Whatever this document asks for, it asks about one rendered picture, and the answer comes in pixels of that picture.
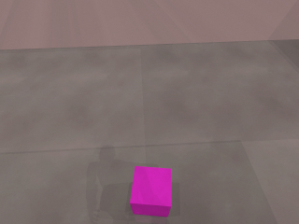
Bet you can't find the carton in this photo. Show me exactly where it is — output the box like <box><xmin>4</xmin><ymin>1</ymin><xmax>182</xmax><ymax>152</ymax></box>
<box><xmin>130</xmin><ymin>166</ymin><xmax>172</xmax><ymax>217</ymax></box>

